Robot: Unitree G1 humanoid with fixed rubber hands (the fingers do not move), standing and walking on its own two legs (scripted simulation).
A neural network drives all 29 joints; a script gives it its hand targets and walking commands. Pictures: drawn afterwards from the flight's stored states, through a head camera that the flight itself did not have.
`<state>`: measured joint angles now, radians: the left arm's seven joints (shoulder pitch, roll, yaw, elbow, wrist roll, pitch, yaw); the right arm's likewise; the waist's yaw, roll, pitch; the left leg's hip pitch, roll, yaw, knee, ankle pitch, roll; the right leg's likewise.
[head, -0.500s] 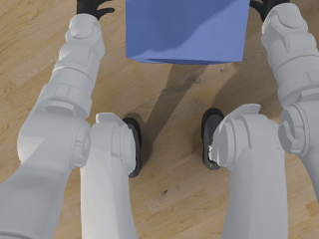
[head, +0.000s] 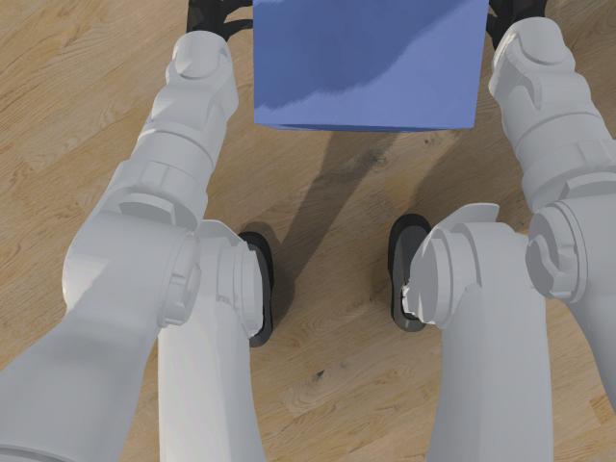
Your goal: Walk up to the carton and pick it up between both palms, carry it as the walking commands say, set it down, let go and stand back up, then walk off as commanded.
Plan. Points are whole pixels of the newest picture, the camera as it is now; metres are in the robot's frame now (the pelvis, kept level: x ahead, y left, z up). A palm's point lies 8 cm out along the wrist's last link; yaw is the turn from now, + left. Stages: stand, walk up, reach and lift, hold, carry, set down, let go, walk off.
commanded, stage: reach and lift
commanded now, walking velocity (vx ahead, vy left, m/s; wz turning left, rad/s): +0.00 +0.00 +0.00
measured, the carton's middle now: (355, 44) +0.52 -0.04 -0.27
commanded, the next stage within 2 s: none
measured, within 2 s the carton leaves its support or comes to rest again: leaves its support in 0.78 s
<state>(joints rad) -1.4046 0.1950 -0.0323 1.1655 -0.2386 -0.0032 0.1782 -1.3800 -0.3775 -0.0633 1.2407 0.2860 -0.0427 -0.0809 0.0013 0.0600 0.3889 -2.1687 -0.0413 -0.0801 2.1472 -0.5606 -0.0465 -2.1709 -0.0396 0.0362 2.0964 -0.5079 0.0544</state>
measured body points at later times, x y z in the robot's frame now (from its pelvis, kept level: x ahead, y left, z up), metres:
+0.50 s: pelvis +0.00 +0.00 +0.00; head +0.36 -0.01 +0.26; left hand +0.53 +0.11 -0.19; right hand +0.52 -0.20 -0.20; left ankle +0.12 +0.13 -0.36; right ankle +0.14 -0.14 -0.36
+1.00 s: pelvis +0.00 +0.00 -0.01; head +0.36 -0.01 +0.26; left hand +0.55 +0.11 -0.16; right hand +0.54 -0.19 -0.17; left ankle +0.12 +0.13 -0.36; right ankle +0.14 -0.14 -0.36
